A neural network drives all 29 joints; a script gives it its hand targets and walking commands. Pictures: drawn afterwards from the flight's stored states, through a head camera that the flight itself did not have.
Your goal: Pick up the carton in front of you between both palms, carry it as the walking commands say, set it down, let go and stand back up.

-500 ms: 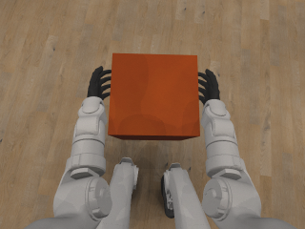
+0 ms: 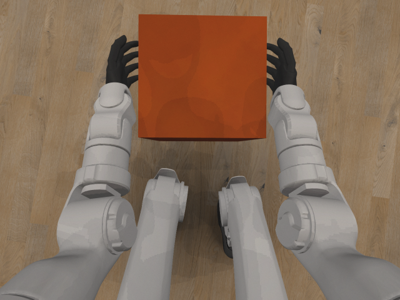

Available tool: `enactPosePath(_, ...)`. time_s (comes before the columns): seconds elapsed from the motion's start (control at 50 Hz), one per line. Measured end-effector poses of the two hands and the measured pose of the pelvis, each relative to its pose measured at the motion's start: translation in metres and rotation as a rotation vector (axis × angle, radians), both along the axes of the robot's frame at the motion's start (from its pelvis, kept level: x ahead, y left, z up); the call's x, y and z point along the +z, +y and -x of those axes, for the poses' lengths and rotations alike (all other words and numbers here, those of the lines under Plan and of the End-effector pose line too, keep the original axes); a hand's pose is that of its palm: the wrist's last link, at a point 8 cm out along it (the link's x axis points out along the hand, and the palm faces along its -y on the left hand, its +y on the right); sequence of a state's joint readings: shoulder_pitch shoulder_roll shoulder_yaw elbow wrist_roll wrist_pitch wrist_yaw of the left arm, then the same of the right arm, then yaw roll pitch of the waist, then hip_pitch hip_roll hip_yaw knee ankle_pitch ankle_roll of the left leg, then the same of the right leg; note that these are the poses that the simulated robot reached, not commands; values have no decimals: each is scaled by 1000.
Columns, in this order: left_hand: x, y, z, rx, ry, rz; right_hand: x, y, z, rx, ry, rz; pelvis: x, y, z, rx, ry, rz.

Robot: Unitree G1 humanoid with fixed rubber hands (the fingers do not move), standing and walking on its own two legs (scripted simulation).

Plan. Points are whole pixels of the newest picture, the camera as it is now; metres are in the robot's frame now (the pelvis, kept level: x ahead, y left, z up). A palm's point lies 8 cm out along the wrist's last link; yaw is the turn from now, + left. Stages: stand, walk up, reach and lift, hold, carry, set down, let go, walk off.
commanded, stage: set down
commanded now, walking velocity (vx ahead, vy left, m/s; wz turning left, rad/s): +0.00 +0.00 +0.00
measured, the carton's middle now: (200, 93) +0.48 +0.03 -0.18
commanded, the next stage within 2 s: none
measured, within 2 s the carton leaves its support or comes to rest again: rests again in 1.54 s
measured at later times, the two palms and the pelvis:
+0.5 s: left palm (134, 91) +0.49 +0.19 -0.24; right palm (259, 92) +0.51 -0.11 -0.25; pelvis -0.01 +0.00 -0.10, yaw -1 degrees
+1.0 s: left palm (138, 96) +0.48 +0.18 -0.27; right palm (258, 96) +0.50 -0.12 -0.27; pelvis -0.01 +0.00 -0.11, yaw -1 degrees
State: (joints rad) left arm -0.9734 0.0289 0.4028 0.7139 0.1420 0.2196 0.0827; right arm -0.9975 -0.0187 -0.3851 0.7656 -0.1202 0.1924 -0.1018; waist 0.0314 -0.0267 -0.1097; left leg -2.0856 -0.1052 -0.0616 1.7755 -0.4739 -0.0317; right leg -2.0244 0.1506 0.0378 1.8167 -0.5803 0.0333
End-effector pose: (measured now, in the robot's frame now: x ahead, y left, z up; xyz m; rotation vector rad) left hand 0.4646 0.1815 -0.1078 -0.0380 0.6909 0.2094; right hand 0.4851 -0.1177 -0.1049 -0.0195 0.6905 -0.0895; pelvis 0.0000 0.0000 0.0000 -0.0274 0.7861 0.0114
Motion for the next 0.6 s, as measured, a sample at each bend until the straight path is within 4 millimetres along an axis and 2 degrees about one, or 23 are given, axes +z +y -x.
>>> enactPosePath(0.4,-125,7,-18,1,42,-16,-128,6,-22,35,40,10,-85,-5,13,-21,-34,-14)
enactPosePath(0.48,-136,6,-20,2,43,-20,-141,5,-23,30,41,1,-95,-3,11,-31,-67,-18)
enactPosePath(0.6,-136,5,-23,4,49,-16,-143,4,-25,32,48,2,-102,-4,8,-30,-74,-22)
